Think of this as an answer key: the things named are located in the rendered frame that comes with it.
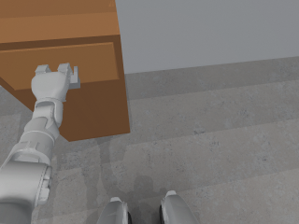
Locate left robot upper arm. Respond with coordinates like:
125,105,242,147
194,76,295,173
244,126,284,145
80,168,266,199
0,161,53,224

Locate left robot forearm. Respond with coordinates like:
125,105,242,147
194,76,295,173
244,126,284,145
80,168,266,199
0,97,64,174

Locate robot left shin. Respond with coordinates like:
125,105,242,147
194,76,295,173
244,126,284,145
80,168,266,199
110,197,121,202

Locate drawer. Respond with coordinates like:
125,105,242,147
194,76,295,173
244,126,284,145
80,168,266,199
0,42,118,90

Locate cabinet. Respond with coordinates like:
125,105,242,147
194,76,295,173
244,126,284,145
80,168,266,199
0,0,131,142

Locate robot left hand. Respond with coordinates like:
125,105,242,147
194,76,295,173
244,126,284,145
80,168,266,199
31,63,74,103

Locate robot right thigh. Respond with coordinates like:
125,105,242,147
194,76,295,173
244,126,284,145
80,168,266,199
161,194,199,224

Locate handle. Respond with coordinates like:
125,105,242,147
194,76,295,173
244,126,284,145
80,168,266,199
68,66,80,90

